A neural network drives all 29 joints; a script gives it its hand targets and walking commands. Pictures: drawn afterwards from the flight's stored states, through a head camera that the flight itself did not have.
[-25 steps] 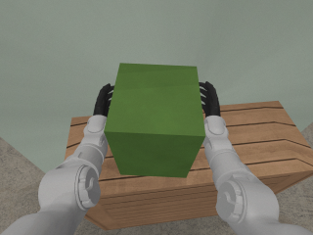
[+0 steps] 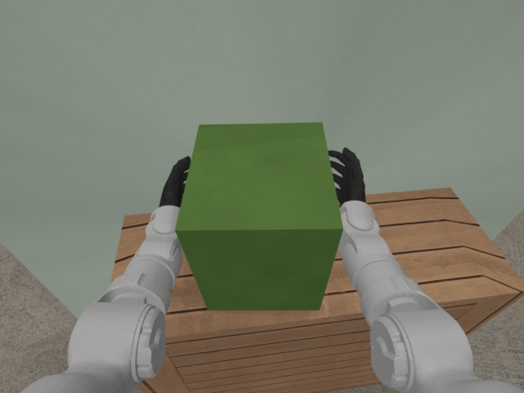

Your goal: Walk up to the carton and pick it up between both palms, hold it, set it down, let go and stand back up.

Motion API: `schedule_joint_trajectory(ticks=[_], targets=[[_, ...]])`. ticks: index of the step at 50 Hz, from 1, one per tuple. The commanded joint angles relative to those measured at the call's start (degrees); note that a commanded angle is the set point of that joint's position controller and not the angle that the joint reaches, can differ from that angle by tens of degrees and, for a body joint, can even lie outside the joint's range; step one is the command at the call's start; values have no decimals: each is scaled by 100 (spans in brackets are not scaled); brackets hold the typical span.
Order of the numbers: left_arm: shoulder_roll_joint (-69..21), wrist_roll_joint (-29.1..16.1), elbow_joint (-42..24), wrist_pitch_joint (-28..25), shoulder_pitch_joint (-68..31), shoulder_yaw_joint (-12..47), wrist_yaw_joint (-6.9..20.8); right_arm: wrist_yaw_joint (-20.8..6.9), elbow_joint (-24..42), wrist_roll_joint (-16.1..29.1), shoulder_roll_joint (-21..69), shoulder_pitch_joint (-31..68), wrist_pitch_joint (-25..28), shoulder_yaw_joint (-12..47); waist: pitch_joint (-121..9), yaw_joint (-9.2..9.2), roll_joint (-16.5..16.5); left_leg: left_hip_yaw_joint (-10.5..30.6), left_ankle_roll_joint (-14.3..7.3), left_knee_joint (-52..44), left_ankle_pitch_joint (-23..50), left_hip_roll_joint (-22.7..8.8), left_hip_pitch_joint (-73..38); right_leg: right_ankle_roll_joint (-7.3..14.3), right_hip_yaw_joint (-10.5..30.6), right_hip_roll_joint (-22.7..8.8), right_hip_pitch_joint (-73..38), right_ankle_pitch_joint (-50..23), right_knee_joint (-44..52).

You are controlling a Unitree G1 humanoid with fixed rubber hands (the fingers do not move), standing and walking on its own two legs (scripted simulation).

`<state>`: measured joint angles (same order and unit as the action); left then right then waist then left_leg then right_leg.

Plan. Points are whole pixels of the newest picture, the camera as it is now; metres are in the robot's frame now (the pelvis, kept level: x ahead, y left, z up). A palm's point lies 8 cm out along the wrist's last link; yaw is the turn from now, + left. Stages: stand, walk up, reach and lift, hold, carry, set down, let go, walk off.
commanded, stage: reach and lift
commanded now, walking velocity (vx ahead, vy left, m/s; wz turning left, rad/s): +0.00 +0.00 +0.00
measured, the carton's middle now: (262, 221) +0.39 +0.02 +0.06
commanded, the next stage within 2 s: none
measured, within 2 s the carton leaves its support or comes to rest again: neither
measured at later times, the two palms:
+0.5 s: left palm (169, 191) +0.38 +0.16 +0.14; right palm (367, 188) +0.38 -0.13 +0.15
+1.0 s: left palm (154, 181) +0.36 +0.16 +0.18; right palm (370, 174) +0.37 -0.13 +0.19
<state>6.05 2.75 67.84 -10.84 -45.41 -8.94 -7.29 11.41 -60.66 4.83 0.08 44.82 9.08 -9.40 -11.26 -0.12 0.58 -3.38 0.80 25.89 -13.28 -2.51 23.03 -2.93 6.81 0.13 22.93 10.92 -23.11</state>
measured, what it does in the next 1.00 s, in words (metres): stands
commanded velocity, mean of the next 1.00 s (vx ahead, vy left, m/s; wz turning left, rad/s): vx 0.00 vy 0.00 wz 0.00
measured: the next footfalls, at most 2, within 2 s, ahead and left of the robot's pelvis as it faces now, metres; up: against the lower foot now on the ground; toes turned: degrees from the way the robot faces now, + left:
none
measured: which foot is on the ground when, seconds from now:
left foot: down 0.00-1.00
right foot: down 0.00-1.00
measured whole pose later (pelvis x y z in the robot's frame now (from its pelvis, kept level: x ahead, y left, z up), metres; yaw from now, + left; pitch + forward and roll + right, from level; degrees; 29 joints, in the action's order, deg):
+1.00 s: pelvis -0.03 +0.00 +0.00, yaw +0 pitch -1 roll +0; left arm 4.9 2.7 41.8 24.6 -45.4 -9.9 -8.4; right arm 12.5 -55.3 13.8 -4.6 51.4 -12.6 -4.6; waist -7.3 -0.4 0.6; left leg -3.4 0.8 25.7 -12.5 -2.5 12.2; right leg -2.9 6.8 0.1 12.2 10.2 -23.1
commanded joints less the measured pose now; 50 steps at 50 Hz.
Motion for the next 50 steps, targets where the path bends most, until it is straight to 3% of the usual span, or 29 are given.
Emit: schedule_joint_trajectory(ticks=[1,12,28,38,50], targets=[[-4835,-377,-1998,-191,-4341,1727,595,-943,1397,-60,4081,3808,-419,2526,-2703,159,-389,337,308,18,2955,317,-1734,327,-652,318,-1464,-1729,375],[-4843,-165,-2530,908,-4310,1386,578,-912,1793,310,3976,4313,-1049,2426,-2161,26,-262,375,214,-221,2510,418,-1828,295,-593,346,-1821,-1483,529],[-4911,-90,-3114,1953,-4383,1283,483,-895,1957,828,3860,4858,-1521,2453,-1739,-145,-178,415,195,-352,2091,441,-2004,302,-640,444,-1838,-1069,692],[-4990,-141,-3658,2658,-4453,1380,434,-767,2376,1183,3856,5232,-1875,2596,-1639,-140,-116,450,139,-400,1723,484,-2083,280,-669,472,-1798,-823,778],[-4968,-200,-4175,3287,-4557,1502,470,-628,2612,1421,3755,5354,-2281,2552,-1603,49,-189,541,197,-386,1706,492,-2182,263,-721,528,-1861,-953,804]])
